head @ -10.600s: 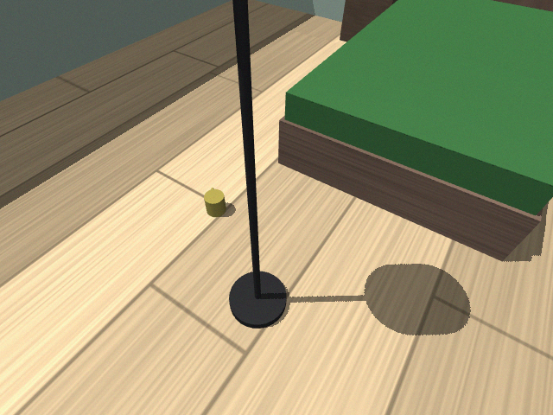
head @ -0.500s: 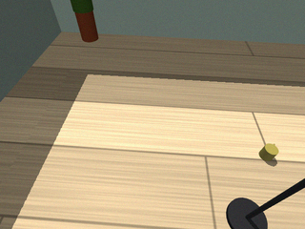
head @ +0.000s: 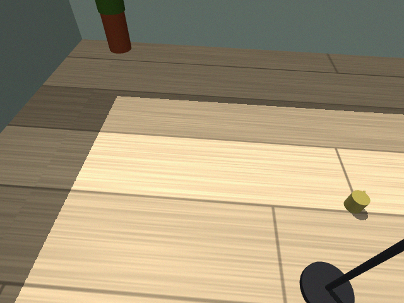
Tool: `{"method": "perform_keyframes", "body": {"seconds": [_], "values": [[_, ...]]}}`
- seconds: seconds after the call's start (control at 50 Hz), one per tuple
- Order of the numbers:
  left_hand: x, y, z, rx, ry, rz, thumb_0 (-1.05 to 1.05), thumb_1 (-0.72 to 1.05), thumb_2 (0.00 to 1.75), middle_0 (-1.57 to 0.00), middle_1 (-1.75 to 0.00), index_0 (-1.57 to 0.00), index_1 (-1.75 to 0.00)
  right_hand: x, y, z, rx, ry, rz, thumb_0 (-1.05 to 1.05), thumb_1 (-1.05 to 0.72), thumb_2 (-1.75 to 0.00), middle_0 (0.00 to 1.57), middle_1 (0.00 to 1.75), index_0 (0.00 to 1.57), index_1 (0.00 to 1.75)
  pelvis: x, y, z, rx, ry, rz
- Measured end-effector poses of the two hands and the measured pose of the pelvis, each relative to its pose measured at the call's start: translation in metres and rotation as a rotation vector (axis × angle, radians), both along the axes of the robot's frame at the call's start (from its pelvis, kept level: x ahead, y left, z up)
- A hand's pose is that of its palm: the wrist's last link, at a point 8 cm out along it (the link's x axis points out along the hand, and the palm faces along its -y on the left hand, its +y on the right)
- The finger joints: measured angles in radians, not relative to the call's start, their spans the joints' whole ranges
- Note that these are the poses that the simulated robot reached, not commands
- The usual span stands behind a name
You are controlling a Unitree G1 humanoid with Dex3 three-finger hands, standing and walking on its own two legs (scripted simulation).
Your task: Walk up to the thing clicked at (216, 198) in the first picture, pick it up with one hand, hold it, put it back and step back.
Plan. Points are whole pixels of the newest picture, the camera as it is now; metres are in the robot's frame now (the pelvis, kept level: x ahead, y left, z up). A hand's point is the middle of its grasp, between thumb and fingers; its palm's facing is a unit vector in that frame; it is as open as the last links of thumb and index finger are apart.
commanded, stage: stand
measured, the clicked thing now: (357, 200) +0.74 -0.89 -0.73
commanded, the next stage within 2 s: walk up in 0.92 s
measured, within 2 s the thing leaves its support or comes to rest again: neither
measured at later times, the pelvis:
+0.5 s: pelvis +0.00 +0.00 +0.00, yaw +0 degrees
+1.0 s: pelvis +0.01 +0.00 +0.00, yaw +0 degrees
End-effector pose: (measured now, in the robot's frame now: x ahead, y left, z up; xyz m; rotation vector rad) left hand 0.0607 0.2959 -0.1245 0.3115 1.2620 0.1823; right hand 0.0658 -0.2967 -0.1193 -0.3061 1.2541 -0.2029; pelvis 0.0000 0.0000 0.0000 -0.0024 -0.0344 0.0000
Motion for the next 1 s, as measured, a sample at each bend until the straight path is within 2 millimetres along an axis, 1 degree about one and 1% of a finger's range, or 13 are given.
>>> {"method": "perform_keyframes", "body": {"seconds": [0.32, 0.92, 1.0], "values": [[0.0059, 0.0021, 0.0018, 0.005, -0.019, -0.003, 0.0, 0.9, 0.9, -0.2, -0.3, -0.21, -0.3, 0.0051, 0.0026, 0.0002, 0.003, -0.015, 0.004, 0.01, -0.91, -0.9, 0.21, 0.3, 0.21, 0.3, 0.0017, 0.0013, -0.0001, 0.002, -0.001, 0.001], [0.0046, 0.0009, 0.001, 0.003, -0.013, -0.003, 0.0, 0.9, 0.9, -0.2, -0.3, -0.21, -0.3, 0.003, -0.0002, 0.001, -0.004, -0.007, -0.001, 0.01, -0.91, -0.9, 0.21, 0.3, 0.21, 0.3, 0.0035, 0.0007, 0.0, 0.001, -0.002, 0.002], [0.0082, 0.0058, 0.004, -0.005, -0.041, -0.003, 0.01, 0.9, 0.9, -0.2, -0.3, -0.21, -0.3, 0.0039, -0.0067, 0.0032, 0.013, -0.045, -0.007, 0.01, -0.91, -0.9, 0.21, 0.3, 0.21, 0.3, 0.0098, -0.0013, -0.0021, 0.011, 0.006, -0.006]]}}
